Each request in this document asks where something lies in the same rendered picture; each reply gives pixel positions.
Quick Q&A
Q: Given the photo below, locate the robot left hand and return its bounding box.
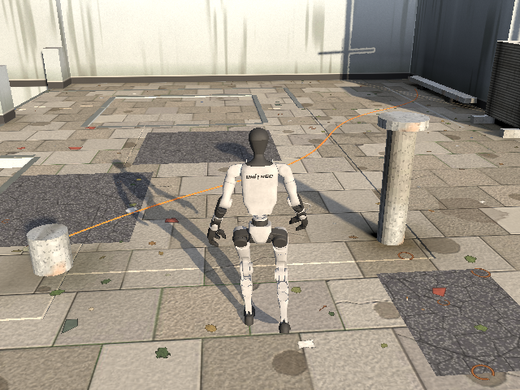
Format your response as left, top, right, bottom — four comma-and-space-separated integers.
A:
207, 228, 226, 247

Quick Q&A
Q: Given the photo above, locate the robot right hand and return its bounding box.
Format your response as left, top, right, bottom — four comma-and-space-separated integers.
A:
289, 216, 308, 231

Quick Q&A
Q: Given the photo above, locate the robot right upper arm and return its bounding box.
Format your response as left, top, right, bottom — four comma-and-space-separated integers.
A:
276, 162, 300, 207

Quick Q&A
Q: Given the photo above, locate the robot left upper arm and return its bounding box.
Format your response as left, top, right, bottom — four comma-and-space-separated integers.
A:
219, 163, 242, 209

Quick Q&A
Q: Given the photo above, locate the right robot forearm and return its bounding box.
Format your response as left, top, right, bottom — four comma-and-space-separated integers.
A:
292, 194, 307, 220

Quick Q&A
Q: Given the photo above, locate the robot left shin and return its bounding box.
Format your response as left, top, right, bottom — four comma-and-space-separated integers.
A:
240, 262, 253, 315

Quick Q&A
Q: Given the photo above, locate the left robot thigh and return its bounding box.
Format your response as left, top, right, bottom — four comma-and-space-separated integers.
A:
232, 226, 254, 276

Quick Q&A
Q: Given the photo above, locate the left robot forearm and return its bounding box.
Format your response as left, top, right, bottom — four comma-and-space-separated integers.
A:
210, 196, 227, 231

